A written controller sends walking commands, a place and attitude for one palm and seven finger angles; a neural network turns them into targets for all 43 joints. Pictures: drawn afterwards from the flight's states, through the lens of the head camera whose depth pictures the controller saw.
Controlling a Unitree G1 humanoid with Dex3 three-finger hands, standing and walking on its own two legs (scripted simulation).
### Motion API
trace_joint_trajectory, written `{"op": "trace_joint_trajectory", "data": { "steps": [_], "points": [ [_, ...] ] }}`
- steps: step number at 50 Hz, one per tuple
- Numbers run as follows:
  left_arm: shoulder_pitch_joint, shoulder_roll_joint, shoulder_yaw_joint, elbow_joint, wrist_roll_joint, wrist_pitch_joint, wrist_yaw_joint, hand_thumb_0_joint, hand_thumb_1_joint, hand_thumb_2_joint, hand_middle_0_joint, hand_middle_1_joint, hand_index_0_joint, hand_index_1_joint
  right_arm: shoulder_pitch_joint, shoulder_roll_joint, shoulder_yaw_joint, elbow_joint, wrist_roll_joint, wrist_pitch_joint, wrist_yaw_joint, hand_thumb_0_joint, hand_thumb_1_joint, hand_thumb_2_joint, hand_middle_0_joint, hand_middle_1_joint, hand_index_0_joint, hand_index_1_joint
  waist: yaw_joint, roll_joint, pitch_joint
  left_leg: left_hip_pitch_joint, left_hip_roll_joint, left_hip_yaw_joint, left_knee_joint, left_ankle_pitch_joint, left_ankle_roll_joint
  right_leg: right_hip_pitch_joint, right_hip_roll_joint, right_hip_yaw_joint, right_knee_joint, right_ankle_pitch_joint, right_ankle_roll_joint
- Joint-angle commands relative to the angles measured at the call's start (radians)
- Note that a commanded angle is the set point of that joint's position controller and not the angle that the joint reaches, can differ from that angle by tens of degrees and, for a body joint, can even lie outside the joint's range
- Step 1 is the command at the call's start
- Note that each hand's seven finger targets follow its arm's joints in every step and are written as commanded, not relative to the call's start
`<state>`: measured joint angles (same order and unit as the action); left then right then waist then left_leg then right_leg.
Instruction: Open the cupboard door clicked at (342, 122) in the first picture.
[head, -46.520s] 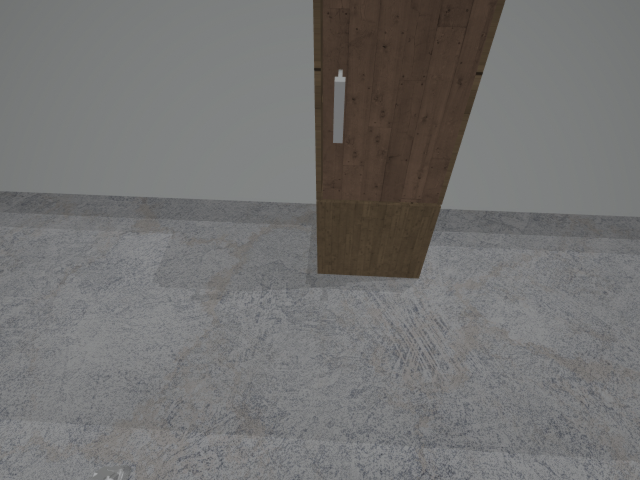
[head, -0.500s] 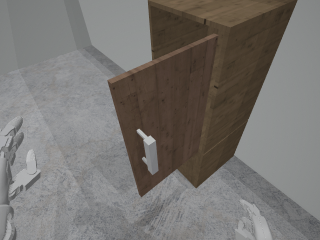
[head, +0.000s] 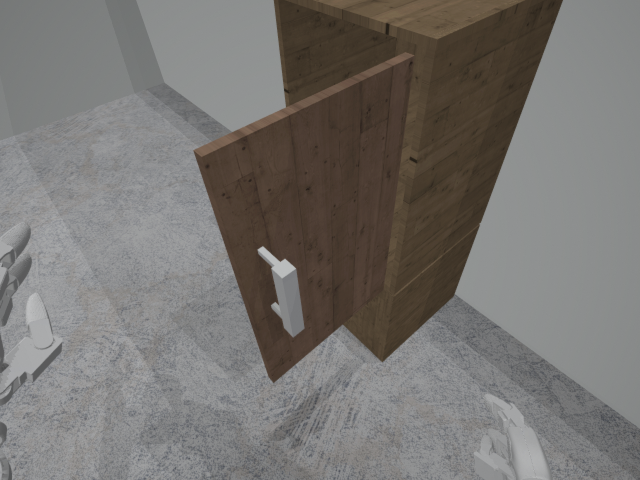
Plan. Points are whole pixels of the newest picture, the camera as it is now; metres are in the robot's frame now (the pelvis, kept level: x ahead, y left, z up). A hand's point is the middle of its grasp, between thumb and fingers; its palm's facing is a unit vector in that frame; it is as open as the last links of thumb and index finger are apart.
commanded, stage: step back with the hand held close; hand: left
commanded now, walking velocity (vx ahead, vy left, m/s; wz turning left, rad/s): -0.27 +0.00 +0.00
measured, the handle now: (280, 292) +0.39 +0.10 -0.02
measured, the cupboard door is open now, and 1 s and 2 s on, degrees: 91 91 91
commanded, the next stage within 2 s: stop stepping back and stand still in 0.98 s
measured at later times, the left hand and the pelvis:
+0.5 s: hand out of the picture +0.13 +0.29 +0.15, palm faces +0.37 -0.76 -0.53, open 7.4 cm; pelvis -0.07 +0.03 -0.01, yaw +0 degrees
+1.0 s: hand out of the picture +0.02 +0.29 +0.17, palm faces +0.44 -0.75 -0.49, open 7.4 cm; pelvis -0.17 +0.02 -0.02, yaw +2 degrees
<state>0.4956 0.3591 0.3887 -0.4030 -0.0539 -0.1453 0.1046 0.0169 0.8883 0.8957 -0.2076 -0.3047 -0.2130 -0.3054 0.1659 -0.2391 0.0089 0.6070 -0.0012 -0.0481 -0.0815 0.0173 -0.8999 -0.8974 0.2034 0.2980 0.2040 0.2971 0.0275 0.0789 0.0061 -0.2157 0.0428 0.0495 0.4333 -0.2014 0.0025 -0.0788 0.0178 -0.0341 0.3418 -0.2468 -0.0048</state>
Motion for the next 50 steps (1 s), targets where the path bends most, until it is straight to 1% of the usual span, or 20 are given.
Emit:
{"op": "trace_joint_trajectory", "data": {
  "steps": [1, 9, 12, 16, 22, 26, 29, 32, 33, 35, 36, 38, 39, 40, 41, 43, 46, 48, 49, 50],
  "points": [
    [0.025, 0.201, 0.108, -0.190, -0.003, -0.058, 0.018, 0.000, 0.900, 0.900, -0.200, -0.300, -0.200, -0.300, -0.101, -0.114, -0.052, -0.180, 0.005, -0.011, -0.020, 0.000, -0.900, -0.900, 0.200, 0.300, 0.200, 0.300, -0.016, -0.059, -0.141, 0.151, 0.015, 0.004, 0.006, 0.286, 0.030, -0.119, -0.070, 0.043, -0.020, 0.414, 0.025],
    [0.034, 0.264, 0.162, -0.270, -0.006, -0.062, 0.039, 0.000, 0.900, 0.900, -0.200, -0.300, -0.200, -0.300, -0.103, -0.118, -0.060, -0.219, 0.010, 0.018, -0.030, 0.000, -0.900, -0.900, 0.200, 0.300, 0.200, 0.300, -0.013, -0.032, -0.173, 0.091, 0.030, -0.013, -0.016, 0.322, 0.027, -0.088, -0.043, 0.028, 0.041, 0.379, 0.028],
    [0.065, 0.248, 0.152, -0.276, -0.006, -0.064, 0.044, 0.000, 0.900, 0.900, -0.200, -0.300, -0.200, -0.300, -0.090, -0.118, -0.062, -0.226, 0.014, 0.015, -0.025, 0.000, -0.900, -0.900, 0.200, 0.300, 0.200, 0.300, -0.017, -0.030, -0.168, 0.065, 0.036, -0.014, -0.023, 0.274, 0.027, -0.097, -0.035, 0.034, 0.051, 0.342, 0.029],
    [0.067, 0.248, 0.159, -0.281, -0.001, -0.079, 0.052, 0.000, 0.900, 0.900, -0.200, -0.300, -0.200, -0.300, -0.084, -0.123, -0.062, -0.227, 0.016, 0.005, -0.022, 0.000, -0.900, -0.900, 0.200, 0.300, 0.200, 0.300, -0.022, -0.011, -0.129, -0.041, 0.047, -0.041, -0.068, 0.069, 0.031, -0.085, -0.021, 0.035, 0.061, 0.207, 0.028],
    [0.065, 0.232, 0.180, -0.307, 0.019, -0.113, 0.056, 0.000, 0.900, 0.900, -0.200, -0.300, -0.200, -0.300, -0.083, -0.138, -0.061, -0.238, 0.016, -0.035, -0.019, 0.000, -0.900, -0.900, 0.200, 0.300, 0.200, 0.300, -0.014, 0.093, -0.087, -0.383, 0.115, -0.139, -0.202, -0.369, 0.080, 0.102, 0.031, 0.022, 0.241, 0.108, 0.035],
    [0.045, 0.226, 0.191, -0.299, 0.032, -0.126, 0.057, 0.000, 0.900, 0.900, -0.200, -0.300, -0.200, -0.300, -0.072, -0.136, -0.067, -0.223, 0.013, -0.072, -0.018, 0.000, -0.900, -0.900, 0.200, 0.300, 0.200, 0.300, -0.014, 0.077, -0.073, -0.504, 0.143, -0.172, -0.201, -0.510, 0.096, 0.127, 0.044, 0.030, 0.308, 0.037, 0.033],
    [0.018, 0.239, 0.193, -0.333, 0.030, -0.135, 0.057, 0.000, 0.900, 0.900, -0.200, -0.300, -0.200, -0.300, -0.057, -0.131, -0.072, -0.208, 0.006, -0.093, -0.016, 0.000, -0.900, -0.900, 0.200, 0.300, 0.200, 0.300, -0.022, 0.009, -0.078, -0.433, 0.086, -0.120, -0.098, -0.487, 0.070, 0.007, 0.013, 0.089, 0.208, -0.066, 0.011],
    [0.006, 0.233, 0.153, -0.333, 0.018, -0.132, 0.069, 0.000, 0.900, 0.900, -0.200, -0.300, -0.200, -0.300, -0.017, -0.104, -0.068, -0.161, 0.000, -0.096, -0.011, 0.000, -0.900, -0.900, 0.200, 0.300, 0.200, 0.300, -0.042, -0.162, -0.068, -0.117, -0.038, -0.023, 0.187, -0.263, -0.002, -0.367, -0.126, 0.239, -0.047, -0.217, -0.053],
    [-0.024, 0.236, 0.140, -0.343, 0.019, -0.132, 0.076, 0.000, 0.900, 0.900, -0.200, -0.300, -0.200, -0.300, -0.008, -0.099, -0.067, -0.141, -0.002, -0.092, -0.009, 0.000, -0.900, -0.900, 0.200, 0.300, 0.200, 0.300, -0.050, -0.191, -0.076, -0.029, -0.061, -0.011, 0.280, -0.207, -0.012, -0.456, -0.172, 0.254, -0.083, -0.203, -0.072],
    [-0.057, 0.249, 0.140, -0.329, 0.019, -0.123, 0.087, 0.000, 0.900, 0.900, -0.200, -0.300, -0.200, -0.300, -0.010, -0.088, -0.063, -0.118, -0.006, -0.082, -0.014, 0.000, -0.900, -0.900, 0.200, 0.300, 0.200, 0.300, -0.061, -0.212, -0.082, 0.017, -0.070, -0.017, 0.273, -0.147, -0.015, -0.471, -0.180, 0.200, -0.065, -0.099, -0.066],
    [-0.065, 0.255, 0.143, -0.325, 0.017, -0.119, 0.088, 0.000, 0.900, 0.900, -0.200, -0.300, -0.200, -0.300, -0.020, -0.092, -0.061, -0.119, -0.004, -0.076, -0.017, 0.000, -0.900, -0.900, 0.200, 0.300, 0.200, 0.300, -0.061, -0.186, -0.080, 0.014, -0.060, -0.033, 0.215, -0.137, -0.011, -0.459, -0.151, 0.163, -0.029, -0.086, -0.045],
    [-0.067, 0.275, 0.164, -0.338, 0.013, -0.126, 0.086, 0.000, 0.900, 0.900, -0.200, -0.300, -0.200, -0.300, -0.050, -0.106, -0.058, -0.140, 0.002, -0.070, -0.025, 0.000, -0.900, -0.900, 0.200, 0.300, 0.200, 0.300, -0.052, -0.054, -0.041, -0.106, 0.015, -0.144, 0.030, -0.281, 0.019, -0.402, -0.064, 0.102, 0.052, -0.196, 0.000],
    [-0.050, 0.283, 0.182, -0.339, 0.013, -0.133, 0.086, 0.000, 0.900, 0.900, -0.200, -0.300, -0.200, -0.300, -0.076, -0.118, -0.062, -0.153, 0.001, -0.075, -0.033, 0.000, -0.900, -0.900, 0.200, 0.300, 0.200, 0.300, -0.044, 0.068, -0.026, -0.255, 0.081, -0.234, -0.109, -0.419, 0.043, -0.291, -0.010, 0.071, 0.146, -0.233, 0.017],
    [-0.022, 0.264, 0.194, -0.354, 0.021, -0.140, 0.080, 0.000, 0.900, 0.900, -0.200, -0.300, -0.200, -0.300, -0.091, -0.128, -0.059, -0.171, -0.001, -0.084, -0.032, 0.000, -0.900, -0.900, 0.200, 0.300, 0.200, 0.300, -0.028, 0.216, -0.044, -0.467, 0.185, -0.368, -0.289, -0.622, 0.091, -0.075, 0.071, 0.027, 0.364, -0.182, 0.034],
    [-0.012, 0.269, 0.218, -0.373, 0.024, -0.144, 0.074, 0.000, 0.900, 0.900, -0.200, -0.300, -0.200, -0.300, -0.094, -0.118, -0.067, -0.176, -0.004, -0.093, -0.027, 0.000, -0.900, -0.900, 0.200, 0.300, 0.200, 0.300, -0.013, 0.270, -0.095, -0.550, 0.256, -0.445, -0.378, -0.653, 0.131, 0.041, 0.112, 0.010, 0.583, -0.153, 0.030],
    [0.010, 0.295, 0.242, -0.409, 0.006, -0.155, 0.067, 0.000, 0.900, 0.900, -0.200, -0.300, -0.200, -0.300, -0.079, -0.092, -0.087, -0.164, -0.012, -0.115, -0.003, 0.000, -0.900, -0.900, 0.200, 0.300, 0.200, 0.300, -0.008, 0.144, -0.167, -0.349, 0.249, -0.372, -0.309, -0.397, 0.128, -0.092, 0.102, 0.037, 0.690, -0.263, 0.001],
    [0.133, 0.244, 0.200, -0.342, -0.031, -0.143, 0.070, 0.000, 0.900, 0.900, -0.200, -0.300, -0.200, -0.300, -0.085, -0.088, -0.082, -0.146, -0.005, -0.132, 0.020, 0.000, -0.900, -0.900, 0.200, 0.300, 0.200, 0.300, -0.009, 0.178, -0.190, -0.217, 0.201, -0.215, -0.269, -0.287, 0.075, -0.111, 0.088, -0.006, 0.494, -0.311, -0.019],
    [0.106, 0.249, 0.186, -0.342, -0.048, -0.144, 0.066, 0.000, 0.900, 0.900, -0.200, -0.300, -0.200, -0.300, -0.081, -0.086, -0.076, -0.128, -0.006, -0.134, 0.024, 0.000, -0.900, -0.900, 0.200, 0.300, 0.200, 0.300, -0.017, 0.179, -0.183, -0.190, 0.196, -0.173, -0.260, -0.259, 0.027, -0.073, 0.073, -0.011, 0.261, -0.314, -0.035],
    [0.087, 0.266, 0.190, -0.332, -0.044, -0.147, 0.065, 0.000, 0.900, 0.900, -0.200, -0.300, -0.200, -0.300, -0.077, -0.090, -0.079, -0.119, -0.010, -0.128, 0.020, 0.000, -0.900, -0.900, 0.200, 0.300, 0.200, 0.300, -0.023, 0.135, -0.149, -0.177, 0.173, -0.140, -0.199, -0.241, 0.002, -0.090, 0.032, 0.026, 0.104, -0.254, -0.046],
    [0.038, 0.270, 0.170, -0.340, -0.042, -0.158, 0.061, 0.000, 0.900, 0.900, -0.200, -0.300, -0.200, -0.300, -0.066, -0.079, -0.074, -0.113, -0.007, -0.119, 0.020, 0.000, -0.900, -0.900, 0.200, 0.300, 0.200, 0.300, -0.036, -0.015, -0.122, -0.108, 0.115, -0.090, -0.022, -0.167, -0.030, -0.196, -0.074, 0.185, -0.067, -0.239, -0.084]
  ]
}}
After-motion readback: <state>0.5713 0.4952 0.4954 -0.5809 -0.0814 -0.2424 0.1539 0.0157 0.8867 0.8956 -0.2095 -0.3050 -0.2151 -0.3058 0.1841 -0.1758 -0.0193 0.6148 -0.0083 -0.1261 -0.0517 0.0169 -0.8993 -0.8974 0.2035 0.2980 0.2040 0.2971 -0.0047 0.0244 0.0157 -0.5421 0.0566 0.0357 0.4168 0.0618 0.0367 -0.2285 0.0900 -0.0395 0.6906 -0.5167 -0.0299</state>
